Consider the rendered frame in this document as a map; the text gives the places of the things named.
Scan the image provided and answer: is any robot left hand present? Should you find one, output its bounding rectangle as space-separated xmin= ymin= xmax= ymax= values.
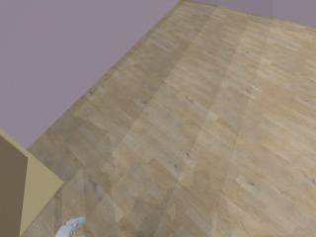
xmin=54 ymin=217 xmax=86 ymax=237

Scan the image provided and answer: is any cupboard door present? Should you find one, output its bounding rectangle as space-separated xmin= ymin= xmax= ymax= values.
xmin=0 ymin=135 xmax=29 ymax=237

